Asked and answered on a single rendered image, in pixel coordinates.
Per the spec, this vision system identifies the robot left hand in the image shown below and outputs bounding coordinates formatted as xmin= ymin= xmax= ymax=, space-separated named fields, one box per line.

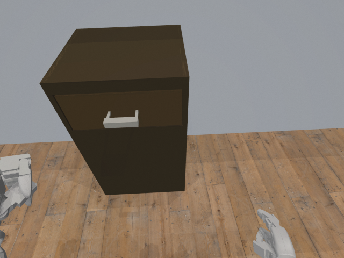
xmin=0 ymin=154 xmax=37 ymax=224

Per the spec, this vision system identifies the robot right hand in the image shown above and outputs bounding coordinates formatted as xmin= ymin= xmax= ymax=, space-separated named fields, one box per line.
xmin=253 ymin=209 xmax=296 ymax=258

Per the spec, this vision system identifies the cabinet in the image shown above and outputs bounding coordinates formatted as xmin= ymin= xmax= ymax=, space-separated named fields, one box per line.
xmin=40 ymin=25 xmax=189 ymax=195

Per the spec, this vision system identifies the drawer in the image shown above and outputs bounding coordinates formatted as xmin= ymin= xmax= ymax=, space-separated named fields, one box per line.
xmin=54 ymin=89 xmax=182 ymax=130

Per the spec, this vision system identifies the handle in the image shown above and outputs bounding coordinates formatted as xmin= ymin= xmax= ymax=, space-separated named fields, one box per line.
xmin=103 ymin=110 xmax=139 ymax=128

